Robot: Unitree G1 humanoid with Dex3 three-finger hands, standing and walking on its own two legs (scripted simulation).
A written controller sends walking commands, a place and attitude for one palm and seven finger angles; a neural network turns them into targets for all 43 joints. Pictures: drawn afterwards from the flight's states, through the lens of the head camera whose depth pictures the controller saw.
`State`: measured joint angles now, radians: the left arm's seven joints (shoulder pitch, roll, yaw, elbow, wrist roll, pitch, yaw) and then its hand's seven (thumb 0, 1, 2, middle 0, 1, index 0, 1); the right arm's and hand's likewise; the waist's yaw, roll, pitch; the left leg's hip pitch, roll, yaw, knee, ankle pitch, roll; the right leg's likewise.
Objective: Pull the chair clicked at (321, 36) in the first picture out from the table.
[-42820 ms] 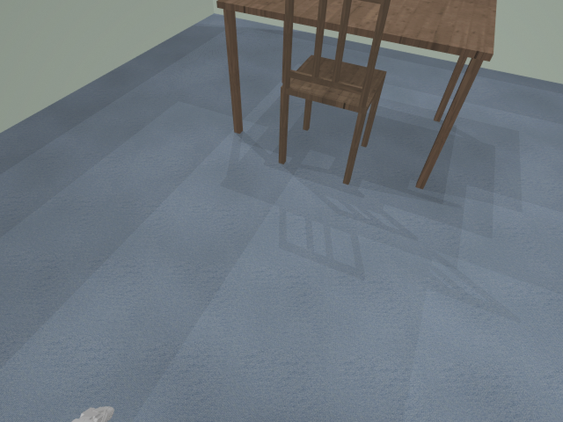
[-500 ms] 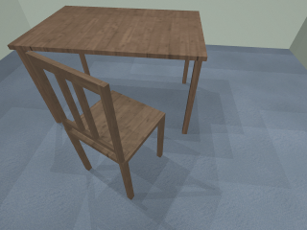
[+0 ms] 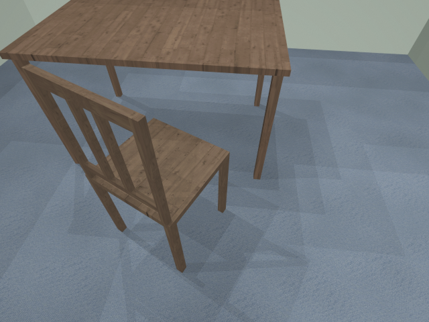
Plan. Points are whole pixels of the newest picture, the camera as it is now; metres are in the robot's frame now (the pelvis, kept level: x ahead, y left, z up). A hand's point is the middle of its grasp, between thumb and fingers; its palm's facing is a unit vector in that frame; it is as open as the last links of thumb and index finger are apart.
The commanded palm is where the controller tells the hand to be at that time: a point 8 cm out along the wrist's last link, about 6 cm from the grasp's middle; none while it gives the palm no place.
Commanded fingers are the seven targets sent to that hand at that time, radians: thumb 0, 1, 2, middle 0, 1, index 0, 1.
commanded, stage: look again from close up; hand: left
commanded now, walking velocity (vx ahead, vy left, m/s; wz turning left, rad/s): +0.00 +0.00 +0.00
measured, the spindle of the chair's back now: (93, 143) +0.58 +0.39 -0.07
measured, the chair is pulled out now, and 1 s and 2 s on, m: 0.37 0.37 0.37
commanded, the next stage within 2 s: shuffle to correct the standing spot in 0.54 s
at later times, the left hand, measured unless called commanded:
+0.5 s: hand out of the picture +0.02 +0.16 -0.18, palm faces +0.02 -0.98 -0.20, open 7.3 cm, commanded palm none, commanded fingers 0.00 0.90 0.90 -0.20 -0.30 -0.20 -0.30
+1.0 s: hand out of the picture +0.04 +0.20 -0.18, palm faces -0.01 -0.98 -0.22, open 7.3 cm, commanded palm none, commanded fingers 0.00 0.90 0.90 -0.20 -0.30 -0.20 -0.30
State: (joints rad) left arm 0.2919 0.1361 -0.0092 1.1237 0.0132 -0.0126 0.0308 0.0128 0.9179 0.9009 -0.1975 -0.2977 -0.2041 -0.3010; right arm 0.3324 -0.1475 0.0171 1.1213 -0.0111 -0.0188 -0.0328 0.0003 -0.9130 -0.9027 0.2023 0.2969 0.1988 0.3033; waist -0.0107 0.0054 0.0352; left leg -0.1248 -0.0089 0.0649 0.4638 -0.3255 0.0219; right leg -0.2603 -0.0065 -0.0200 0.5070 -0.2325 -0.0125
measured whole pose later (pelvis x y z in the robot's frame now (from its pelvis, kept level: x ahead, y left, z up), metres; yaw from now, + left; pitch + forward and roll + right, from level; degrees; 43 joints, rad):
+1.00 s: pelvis -0.01 +0.02 -0.01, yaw -5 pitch +1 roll +1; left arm 0.23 0.18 0.07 1.03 0.02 0.04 0.03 0.01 0.91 0.90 -0.20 -0.30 -0.21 -0.30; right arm 0.26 -0.16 -0.04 1.03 -0.02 0.01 -0.04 0.00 -0.91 -0.90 0.20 0.30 0.20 0.30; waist 0.02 -0.04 0.06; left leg -0.17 -0.02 0.17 0.51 -0.35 0.05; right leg -0.37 0.00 0.07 0.62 -0.28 -0.02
